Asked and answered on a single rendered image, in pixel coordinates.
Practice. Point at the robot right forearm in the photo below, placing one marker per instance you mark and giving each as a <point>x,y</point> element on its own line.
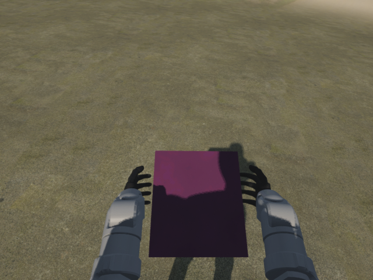
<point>286,257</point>

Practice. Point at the robot left forearm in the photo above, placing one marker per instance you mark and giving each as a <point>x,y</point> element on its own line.
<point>119,252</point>

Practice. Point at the carton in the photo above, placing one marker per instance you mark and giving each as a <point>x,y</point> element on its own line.
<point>197,207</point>

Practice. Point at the left robot hand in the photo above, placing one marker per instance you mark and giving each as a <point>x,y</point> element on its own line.
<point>134,178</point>

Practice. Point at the right robot hand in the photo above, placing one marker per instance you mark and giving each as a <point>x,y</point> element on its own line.
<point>261,184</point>

